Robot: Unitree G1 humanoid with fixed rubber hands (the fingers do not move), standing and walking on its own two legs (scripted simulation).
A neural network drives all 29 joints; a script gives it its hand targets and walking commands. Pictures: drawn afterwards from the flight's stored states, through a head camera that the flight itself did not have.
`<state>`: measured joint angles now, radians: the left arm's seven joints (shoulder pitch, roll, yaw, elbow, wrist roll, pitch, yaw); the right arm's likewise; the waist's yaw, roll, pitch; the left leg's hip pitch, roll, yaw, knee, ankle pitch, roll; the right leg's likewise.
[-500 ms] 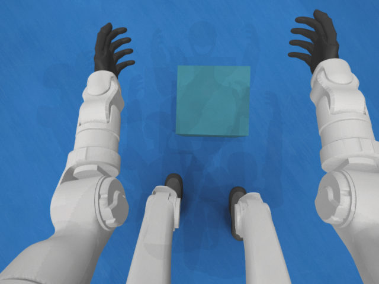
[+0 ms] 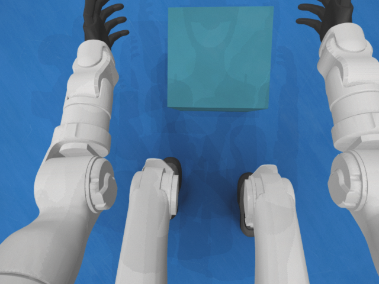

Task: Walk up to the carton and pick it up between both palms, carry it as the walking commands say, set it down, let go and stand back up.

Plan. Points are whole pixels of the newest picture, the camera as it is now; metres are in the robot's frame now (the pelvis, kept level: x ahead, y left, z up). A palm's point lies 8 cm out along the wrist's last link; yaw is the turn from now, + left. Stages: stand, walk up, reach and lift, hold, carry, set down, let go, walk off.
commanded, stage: reach and lift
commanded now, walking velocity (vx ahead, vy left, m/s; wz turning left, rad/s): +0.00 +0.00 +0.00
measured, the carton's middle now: (216, 70) +0.52 +0.00 -0.34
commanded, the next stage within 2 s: none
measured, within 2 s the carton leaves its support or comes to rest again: neither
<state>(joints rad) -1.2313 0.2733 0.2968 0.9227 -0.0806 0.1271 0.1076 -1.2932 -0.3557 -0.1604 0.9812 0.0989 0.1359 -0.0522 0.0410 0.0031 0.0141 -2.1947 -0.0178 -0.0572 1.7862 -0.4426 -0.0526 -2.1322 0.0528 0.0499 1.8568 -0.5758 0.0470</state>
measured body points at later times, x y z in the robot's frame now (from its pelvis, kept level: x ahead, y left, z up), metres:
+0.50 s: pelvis -0.01 +0.00 -0.09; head +0.36 -0.01 +0.15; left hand +0.53 +0.21 -0.27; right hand +0.55 -0.17 -0.28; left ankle +0.12 +0.13 -0.43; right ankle +0.08 -0.13 -0.43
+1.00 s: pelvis -0.02 +0.00 -0.09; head +0.36 -0.01 +0.15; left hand +0.53 +0.20 -0.27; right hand +0.56 -0.16 -0.27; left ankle +0.12 +0.13 -0.43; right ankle +0.08 -0.13 -0.43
